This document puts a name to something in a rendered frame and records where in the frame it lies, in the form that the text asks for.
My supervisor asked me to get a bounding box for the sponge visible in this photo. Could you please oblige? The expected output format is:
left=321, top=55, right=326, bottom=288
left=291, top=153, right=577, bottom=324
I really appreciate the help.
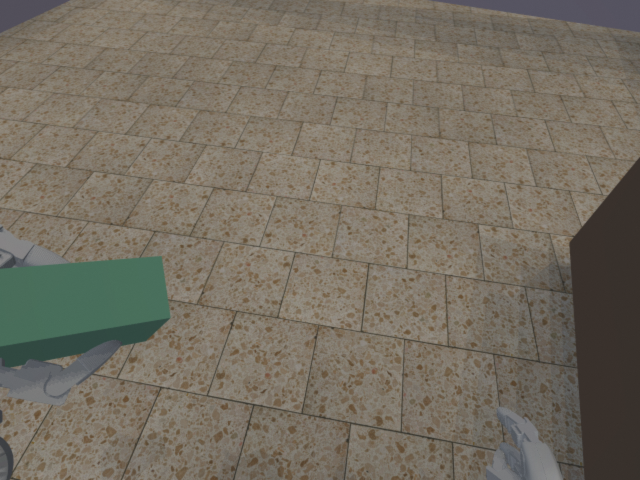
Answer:
left=0, top=256, right=171, bottom=368

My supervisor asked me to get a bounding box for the table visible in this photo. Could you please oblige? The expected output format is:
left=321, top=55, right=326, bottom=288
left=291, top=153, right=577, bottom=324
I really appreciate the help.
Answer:
left=569, top=157, right=640, bottom=480

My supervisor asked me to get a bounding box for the robot right hand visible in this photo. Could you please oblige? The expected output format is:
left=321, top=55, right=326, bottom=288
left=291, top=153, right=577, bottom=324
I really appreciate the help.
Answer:
left=486, top=407, right=563, bottom=480

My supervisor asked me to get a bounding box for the robot left hand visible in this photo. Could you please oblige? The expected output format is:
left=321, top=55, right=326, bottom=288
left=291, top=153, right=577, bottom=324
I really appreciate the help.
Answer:
left=0, top=224, right=122, bottom=406

